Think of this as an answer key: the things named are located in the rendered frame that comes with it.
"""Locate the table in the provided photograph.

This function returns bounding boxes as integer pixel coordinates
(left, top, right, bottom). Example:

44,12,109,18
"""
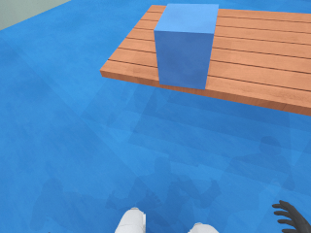
99,5,311,117

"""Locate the robot left thigh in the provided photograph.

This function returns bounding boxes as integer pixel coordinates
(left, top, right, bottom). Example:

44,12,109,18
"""
115,210,146,233

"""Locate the right robot hand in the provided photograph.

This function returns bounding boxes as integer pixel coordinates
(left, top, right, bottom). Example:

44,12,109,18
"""
272,200,311,233

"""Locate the carton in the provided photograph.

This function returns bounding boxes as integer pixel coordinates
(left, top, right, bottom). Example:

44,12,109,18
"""
154,3,219,90

